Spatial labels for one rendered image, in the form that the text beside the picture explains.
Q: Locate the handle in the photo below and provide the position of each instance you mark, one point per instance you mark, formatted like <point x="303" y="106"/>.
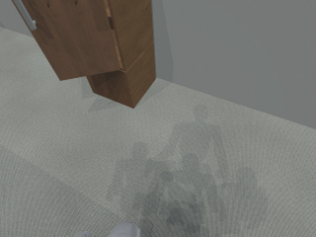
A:
<point x="31" y="23"/>

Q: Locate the robot left thigh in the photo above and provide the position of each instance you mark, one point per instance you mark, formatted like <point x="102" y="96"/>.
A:
<point x="126" y="229"/>

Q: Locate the cupboard door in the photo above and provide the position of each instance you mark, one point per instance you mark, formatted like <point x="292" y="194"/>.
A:
<point x="75" y="36"/>

